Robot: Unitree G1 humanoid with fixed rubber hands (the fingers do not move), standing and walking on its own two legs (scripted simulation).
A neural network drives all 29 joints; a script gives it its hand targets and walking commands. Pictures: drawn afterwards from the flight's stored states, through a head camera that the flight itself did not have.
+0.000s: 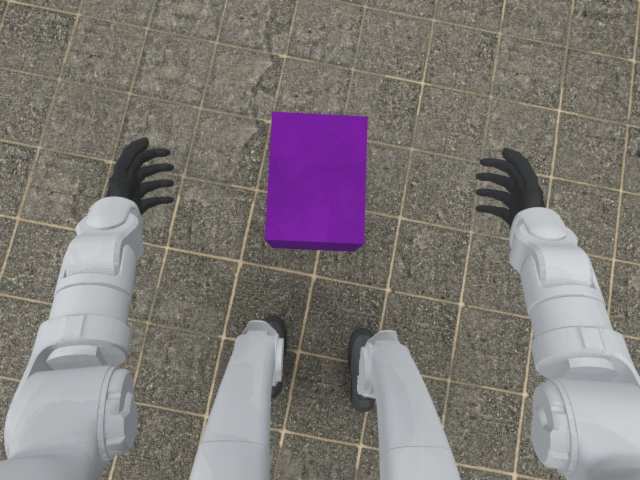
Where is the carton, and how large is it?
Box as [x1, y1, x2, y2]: [265, 112, 367, 250]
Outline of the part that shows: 272,112 265,240 272,247 355,250 363,244 364,236 367,117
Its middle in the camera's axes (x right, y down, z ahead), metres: -0.01 -0.13 +0.98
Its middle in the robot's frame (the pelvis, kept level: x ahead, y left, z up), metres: +0.56 +0.02 -0.59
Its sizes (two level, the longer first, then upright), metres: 0.299 0.222 0.182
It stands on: the floor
